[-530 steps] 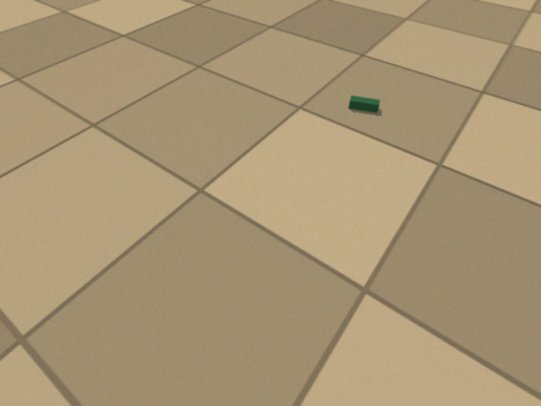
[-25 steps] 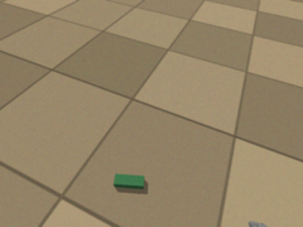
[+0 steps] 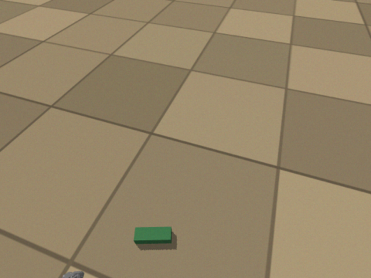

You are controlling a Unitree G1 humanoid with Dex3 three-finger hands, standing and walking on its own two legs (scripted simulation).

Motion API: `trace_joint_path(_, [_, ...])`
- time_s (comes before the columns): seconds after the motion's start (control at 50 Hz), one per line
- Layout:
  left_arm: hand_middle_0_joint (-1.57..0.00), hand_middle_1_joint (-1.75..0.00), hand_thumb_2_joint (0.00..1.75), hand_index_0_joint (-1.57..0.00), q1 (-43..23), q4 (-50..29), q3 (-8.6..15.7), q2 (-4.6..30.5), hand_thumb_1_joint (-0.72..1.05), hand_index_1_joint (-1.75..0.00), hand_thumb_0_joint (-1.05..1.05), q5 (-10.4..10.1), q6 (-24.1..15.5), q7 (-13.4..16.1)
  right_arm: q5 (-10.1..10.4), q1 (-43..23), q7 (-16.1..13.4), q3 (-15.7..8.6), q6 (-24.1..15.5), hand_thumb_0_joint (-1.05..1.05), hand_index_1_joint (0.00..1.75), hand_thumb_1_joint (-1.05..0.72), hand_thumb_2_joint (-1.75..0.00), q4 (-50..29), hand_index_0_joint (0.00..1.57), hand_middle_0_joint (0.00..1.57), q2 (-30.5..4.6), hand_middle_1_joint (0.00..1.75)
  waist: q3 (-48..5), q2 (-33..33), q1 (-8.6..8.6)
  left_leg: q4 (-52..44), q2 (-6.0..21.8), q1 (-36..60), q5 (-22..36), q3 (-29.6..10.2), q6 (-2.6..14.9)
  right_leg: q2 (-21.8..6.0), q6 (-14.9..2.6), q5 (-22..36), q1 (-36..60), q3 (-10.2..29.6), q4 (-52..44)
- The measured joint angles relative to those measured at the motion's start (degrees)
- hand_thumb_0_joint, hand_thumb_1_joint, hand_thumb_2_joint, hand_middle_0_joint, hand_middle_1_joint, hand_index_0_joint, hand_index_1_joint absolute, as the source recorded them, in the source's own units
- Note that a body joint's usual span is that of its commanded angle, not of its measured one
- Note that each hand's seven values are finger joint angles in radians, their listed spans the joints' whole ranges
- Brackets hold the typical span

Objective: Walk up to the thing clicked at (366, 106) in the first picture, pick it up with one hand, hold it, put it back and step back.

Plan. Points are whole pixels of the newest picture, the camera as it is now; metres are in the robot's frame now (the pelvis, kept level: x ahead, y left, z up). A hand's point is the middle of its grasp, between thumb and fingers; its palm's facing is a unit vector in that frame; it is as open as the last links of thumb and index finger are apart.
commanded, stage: stand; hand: left
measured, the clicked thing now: (153, 235) +0.45 +0.20 -0.75
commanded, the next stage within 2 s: none
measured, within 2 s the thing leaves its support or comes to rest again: neither
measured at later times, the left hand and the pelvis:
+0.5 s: hand out of the picture +0.07 +0.26 -0.15, palm faces -0.02 -0.94 -0.34, open 7.4 cm; pelvis -0.01 +0.00 +0.01, yaw +1 degrees
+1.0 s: hand out of the picture +0.07 +0.26 -0.15, palm faces -0.02 -0.94 -0.34, open 7.4 cm; pelvis +0.00 +0.01 +0.01, yaw +1 degrees
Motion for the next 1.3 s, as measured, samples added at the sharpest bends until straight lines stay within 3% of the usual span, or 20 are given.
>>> trace_joint_path(0.38, [-0.21, -0.30, 0.90, -0.20, -0.30, 2.20, -0.05, 0.46, 0.91, -0.29, 0.00, 0.06, -0.60, 0.40, -0.01, -2.20, 0.37, 0.56, 0.89, 0.00, 0.30, -0.90, -0.90, 2.35, 0.21, 0.20, 1.03, 0.30, 0.53, 0.63, 0.18, -4.96, 0.15, 1.47, 3.22, -0.63, -0.32, 0.23, -0.04, 3.37, 2.00, -0.71, -5.62])
trace_joint_path(0.66, [-0.21, -0.30, 0.90, -0.20, 1.77, 2.74, -0.28, 0.51, 0.91, -0.29, 0.00, 0.15, -0.43, 0.47, -0.05, -2.24, 0.42, 0.50, 0.94, 0.00, 0.30, -0.90, -0.90, 3.00, 0.21, 0.20, 1.10, 0.30, 0.65, 0.11, 0.93, -5.11, -0.38, 1.09, 3.23, -0.44, 0.18, -0.31, 0.42, 3.48, 1.67, -0.55, -5.90])
trace_joint_path(1.3, [-0.21, -0.30, 0.90, -0.20, 1.98, 1.73, -0.49, 0.69, 0.91, -0.29, 0.00, 0.32, -0.33, 0.59, 0.00, -1.68, 0.34, 0.55, 1.07, 0.00, 0.30, -0.90, -0.90, 2.67, 0.21, 0.20, 1.16, 0.30, 0.16, -0.15, 0.86, -5.12, -1.19, 1.40, 3.11, -0.58, 0.75, -1.12, 0.97, 3.20, 2.10, -0.73, -5.84])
